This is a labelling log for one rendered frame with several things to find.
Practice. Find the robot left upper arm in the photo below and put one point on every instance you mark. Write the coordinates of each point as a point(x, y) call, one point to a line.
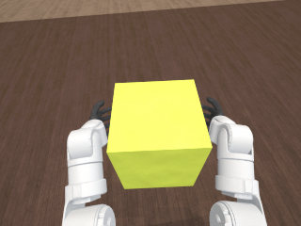
point(93, 215)

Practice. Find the robot left hand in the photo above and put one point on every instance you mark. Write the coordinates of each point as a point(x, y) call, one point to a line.
point(95, 114)

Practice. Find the right robot forearm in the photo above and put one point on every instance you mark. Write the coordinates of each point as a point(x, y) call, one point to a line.
point(235, 168)

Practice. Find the left robot forearm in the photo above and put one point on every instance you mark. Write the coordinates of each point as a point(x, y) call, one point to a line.
point(85, 165)

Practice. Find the robot right hand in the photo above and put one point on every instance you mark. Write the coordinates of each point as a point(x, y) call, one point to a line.
point(216, 110)

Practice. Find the robot right upper arm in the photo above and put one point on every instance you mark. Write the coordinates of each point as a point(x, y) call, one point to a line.
point(226, 213)

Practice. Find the carton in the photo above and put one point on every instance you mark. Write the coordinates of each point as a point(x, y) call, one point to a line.
point(158, 135)

